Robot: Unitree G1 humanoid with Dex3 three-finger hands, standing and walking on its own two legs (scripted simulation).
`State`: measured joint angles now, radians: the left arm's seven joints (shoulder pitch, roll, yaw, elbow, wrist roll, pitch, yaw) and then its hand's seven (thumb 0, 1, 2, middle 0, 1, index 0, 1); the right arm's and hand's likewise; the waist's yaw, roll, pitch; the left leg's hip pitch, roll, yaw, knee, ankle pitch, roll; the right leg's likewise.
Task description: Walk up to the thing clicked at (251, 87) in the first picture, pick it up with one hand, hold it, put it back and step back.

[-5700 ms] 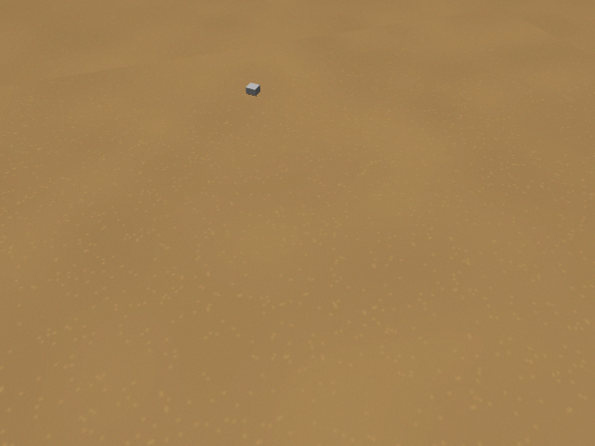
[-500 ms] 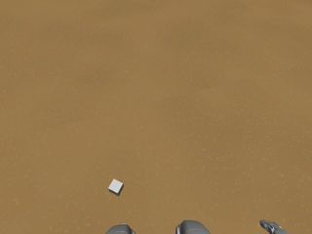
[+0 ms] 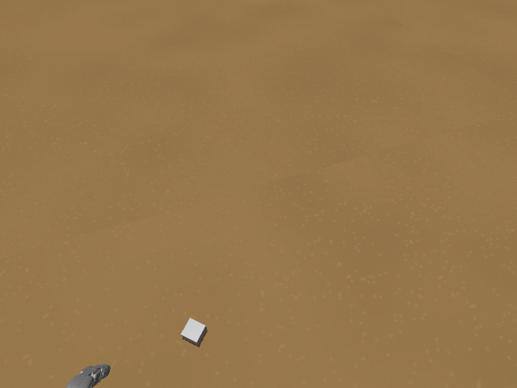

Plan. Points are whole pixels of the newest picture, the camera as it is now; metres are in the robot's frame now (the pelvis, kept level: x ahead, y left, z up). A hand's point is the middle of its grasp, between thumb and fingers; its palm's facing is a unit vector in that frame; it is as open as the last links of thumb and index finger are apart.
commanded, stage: walk up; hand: left
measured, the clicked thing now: (194, 331) +0.41 +0.24 -0.76
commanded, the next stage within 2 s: stand in 0.84 s
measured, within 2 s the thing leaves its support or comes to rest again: neither
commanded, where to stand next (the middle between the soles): +0.03 +0.01 m, yaw +1 degrees
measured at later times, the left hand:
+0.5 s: hand out of the picture +0.08 +0.26 -0.15, palm faces -0.02 -0.94 -0.33, open 7.4 cm
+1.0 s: hand out of the picture +0.11 +0.26 -0.15, palm faces -0.02 -0.94 -0.33, open 7.4 cm
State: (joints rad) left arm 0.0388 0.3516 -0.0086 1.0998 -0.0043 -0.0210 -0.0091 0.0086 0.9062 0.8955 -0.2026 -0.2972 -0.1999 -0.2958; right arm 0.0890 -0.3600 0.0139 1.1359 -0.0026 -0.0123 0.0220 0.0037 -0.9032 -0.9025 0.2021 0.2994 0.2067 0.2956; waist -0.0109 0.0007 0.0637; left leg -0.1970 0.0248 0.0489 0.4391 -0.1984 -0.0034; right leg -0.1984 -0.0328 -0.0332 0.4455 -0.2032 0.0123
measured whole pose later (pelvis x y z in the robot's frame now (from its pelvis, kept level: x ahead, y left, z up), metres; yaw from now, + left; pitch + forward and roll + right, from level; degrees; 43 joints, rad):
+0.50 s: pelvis +0.01 +0.01 +0.01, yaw +0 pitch -2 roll +0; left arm 0.08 0.35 0.00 1.20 0.01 -0.01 -0.01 0.01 0.91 0.90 -0.20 -0.30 -0.20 -0.30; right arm 0.06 -0.35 0.00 1.18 -0.01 -0.01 0.02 0.00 -0.90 -0.90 0.20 0.30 0.21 0.30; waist 0.00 0.00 0.05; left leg -0.13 0.02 0.05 0.33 -0.16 0.00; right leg -0.12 -0.04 -0.03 0.32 -0.16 0.03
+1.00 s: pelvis +0.02 +0.01 +0.01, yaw +0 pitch -2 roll +0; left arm 0.07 0.35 0.01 1.16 0.01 -0.01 -0.01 0.01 0.91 0.90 -0.20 -0.30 -0.20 -0.30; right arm 0.06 -0.34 -0.01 1.16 -0.01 -0.01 0.01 0.00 -0.90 -0.90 0.20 0.30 0.21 0.30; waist -0.01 -0.01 0.05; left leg -0.10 0.01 0.05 0.30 -0.16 0.00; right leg -0.10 -0.04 -0.04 0.30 -0.16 0.03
